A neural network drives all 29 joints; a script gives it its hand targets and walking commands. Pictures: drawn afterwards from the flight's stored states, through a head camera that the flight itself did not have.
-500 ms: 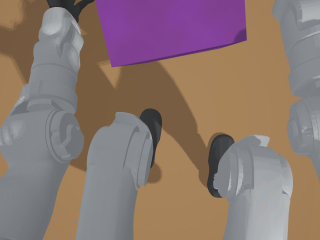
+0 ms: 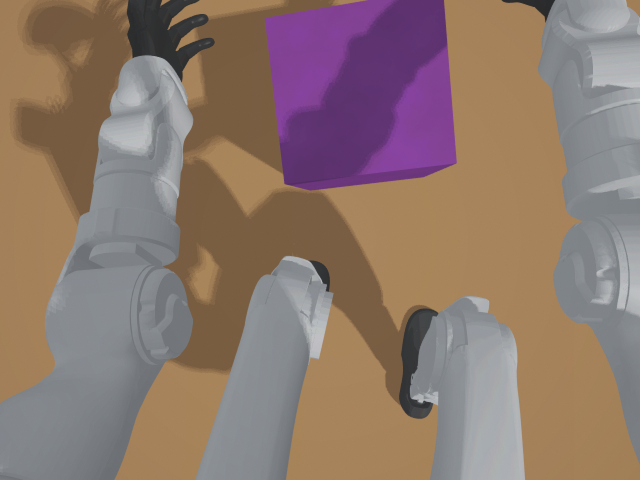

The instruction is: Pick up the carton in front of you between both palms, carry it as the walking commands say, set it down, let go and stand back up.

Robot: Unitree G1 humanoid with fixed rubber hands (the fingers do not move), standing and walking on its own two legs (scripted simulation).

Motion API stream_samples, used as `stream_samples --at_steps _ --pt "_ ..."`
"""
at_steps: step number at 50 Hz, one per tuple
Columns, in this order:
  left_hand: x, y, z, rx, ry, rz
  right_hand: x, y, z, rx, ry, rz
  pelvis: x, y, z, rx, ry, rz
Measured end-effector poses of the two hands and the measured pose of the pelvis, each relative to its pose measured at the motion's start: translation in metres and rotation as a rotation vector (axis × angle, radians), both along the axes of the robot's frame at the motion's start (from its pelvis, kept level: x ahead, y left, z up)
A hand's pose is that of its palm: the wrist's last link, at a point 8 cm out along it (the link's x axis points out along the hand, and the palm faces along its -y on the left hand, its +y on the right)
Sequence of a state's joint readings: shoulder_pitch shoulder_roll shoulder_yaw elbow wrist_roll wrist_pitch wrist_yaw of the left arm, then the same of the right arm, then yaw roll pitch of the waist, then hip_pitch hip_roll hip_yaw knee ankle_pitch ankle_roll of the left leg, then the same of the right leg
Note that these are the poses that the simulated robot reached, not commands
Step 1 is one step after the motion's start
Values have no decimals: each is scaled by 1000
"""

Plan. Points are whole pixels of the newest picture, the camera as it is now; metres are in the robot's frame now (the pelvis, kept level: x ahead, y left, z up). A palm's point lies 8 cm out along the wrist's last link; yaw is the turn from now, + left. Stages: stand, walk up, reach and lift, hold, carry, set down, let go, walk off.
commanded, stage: set down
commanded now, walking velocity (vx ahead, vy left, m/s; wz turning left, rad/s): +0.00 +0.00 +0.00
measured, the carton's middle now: (360, 113) +0.53 +0.08 -0.34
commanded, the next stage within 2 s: let go in 0.54 s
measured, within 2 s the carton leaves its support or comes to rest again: neither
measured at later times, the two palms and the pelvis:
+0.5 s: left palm out of the picture +0.49 +0.28 +0.04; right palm out of the picture +0.60 -0.10 +0.04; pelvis +0.03 +0.00 +0.13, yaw +0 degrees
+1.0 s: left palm out of the picture +0.39 +0.28 +0.15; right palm out of the picture +0.46 -0.14 +0.14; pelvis +0.07 +0.02 +0.25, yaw -1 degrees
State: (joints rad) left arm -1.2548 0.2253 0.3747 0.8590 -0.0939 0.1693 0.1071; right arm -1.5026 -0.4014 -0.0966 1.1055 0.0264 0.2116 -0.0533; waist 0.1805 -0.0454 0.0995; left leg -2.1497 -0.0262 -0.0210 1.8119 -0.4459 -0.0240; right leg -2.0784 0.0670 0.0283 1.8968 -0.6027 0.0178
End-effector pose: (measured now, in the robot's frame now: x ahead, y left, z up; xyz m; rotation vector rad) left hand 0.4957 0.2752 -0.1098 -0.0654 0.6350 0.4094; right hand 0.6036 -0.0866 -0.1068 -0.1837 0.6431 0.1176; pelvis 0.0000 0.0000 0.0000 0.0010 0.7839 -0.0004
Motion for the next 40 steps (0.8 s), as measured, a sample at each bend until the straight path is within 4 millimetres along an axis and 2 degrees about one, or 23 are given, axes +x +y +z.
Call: stream_samples --at_steps 9,24,30,35,40 --pt "-1 6 49 11 -2 0 1 -6 44 0 -11 10 8 0 43 1 47 -4" --pt "-4 9 146 5 -5 -9 0 -8 143 2 0 19 25 -1 127 -5 48 2" --pt "-6 8 176 10 -3 -24 -3 -12 173 -2 5 14 31 1 157 -6 36 0" --pt "-16 2 192 31 27 -94 -22 -21 188 -26 9 -25 38 4 181 -13 18 -1" --pt "-42 -4 207 58 93 -204 -66 -35 202 -58 28 -104 49 9 207 -22 -37 -6"
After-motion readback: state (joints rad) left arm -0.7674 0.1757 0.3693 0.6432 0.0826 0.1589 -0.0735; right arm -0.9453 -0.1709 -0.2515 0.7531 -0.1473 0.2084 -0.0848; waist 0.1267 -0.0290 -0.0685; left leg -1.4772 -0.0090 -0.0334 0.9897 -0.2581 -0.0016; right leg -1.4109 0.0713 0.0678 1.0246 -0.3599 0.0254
